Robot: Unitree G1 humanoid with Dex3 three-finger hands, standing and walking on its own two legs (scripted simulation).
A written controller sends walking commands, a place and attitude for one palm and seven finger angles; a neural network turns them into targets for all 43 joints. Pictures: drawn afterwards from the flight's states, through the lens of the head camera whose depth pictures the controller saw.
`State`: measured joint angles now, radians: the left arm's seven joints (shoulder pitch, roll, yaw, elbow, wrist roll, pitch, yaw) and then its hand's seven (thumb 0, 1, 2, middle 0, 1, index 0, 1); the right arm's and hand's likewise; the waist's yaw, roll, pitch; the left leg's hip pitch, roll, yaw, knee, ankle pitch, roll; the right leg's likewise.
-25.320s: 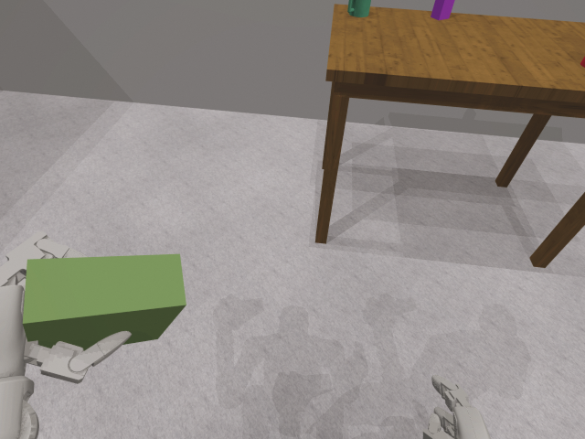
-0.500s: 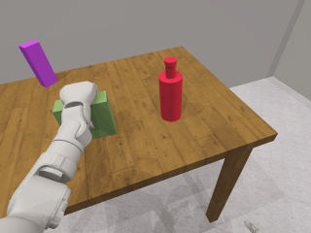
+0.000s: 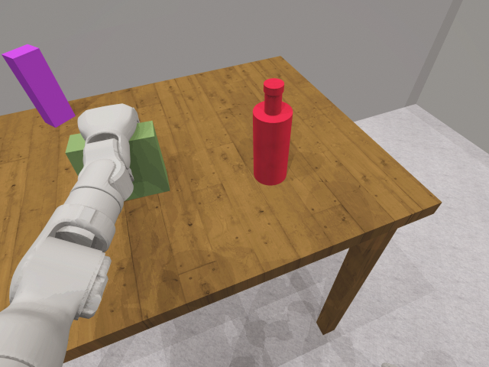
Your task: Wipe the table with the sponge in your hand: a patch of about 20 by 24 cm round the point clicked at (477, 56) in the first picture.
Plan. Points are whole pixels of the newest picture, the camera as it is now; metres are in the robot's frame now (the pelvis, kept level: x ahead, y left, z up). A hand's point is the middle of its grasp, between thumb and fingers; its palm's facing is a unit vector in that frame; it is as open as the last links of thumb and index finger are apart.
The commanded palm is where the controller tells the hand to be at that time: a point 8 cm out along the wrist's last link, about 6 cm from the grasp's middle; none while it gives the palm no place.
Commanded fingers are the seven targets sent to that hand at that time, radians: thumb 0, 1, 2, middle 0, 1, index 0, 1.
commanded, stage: wipe back along the third lane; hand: left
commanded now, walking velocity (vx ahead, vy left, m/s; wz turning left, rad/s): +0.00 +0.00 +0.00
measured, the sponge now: (126, 173) +0.44 +0.24 +0.09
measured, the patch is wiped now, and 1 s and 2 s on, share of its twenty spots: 1.00 1.00 1.00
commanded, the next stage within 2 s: slide back across to the middle lane in 1.56 s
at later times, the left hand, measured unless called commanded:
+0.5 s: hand (119, 166) +0.41 +0.23 +0.14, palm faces +0.05 -0.03 -1.00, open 9.9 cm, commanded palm +0.37 +0.21 +0.17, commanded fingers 0.00 0.10 1.30 -1.20 -1.60 -1.20 -1.60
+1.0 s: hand (122, 185) +0.36 +0.21 +0.14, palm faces +0.09 -0.06 -0.99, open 9.9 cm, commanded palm +0.32 +0.19 +0.17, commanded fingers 0.00 0.10 1.30 -1.20 -1.60 -1.20 -1.60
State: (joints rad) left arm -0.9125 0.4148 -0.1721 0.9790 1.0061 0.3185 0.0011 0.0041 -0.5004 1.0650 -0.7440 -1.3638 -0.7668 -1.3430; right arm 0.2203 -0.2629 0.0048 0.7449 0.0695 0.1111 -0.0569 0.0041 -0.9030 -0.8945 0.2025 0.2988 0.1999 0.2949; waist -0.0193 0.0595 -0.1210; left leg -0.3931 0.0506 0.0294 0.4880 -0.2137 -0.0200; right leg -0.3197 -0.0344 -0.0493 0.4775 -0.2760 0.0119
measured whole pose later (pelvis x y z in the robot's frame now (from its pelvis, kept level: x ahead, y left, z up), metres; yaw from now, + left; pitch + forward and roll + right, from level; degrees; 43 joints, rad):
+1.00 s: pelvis +0.02 -0.01 +0.00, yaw +1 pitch +1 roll +0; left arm -0.39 0.37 -0.30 0.16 0.97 0.59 -0.05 0.02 -0.48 1.06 -0.72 -1.39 -0.74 -1.36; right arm 0.07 -0.27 0.05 0.65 0.10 0.18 0.00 0.01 -0.90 -0.89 0.20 0.30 0.20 0.29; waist 0.08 0.10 -0.11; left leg -0.25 0.04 0.02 0.48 -0.25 -0.03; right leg -0.17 -0.04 -0.06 0.48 -0.32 0.01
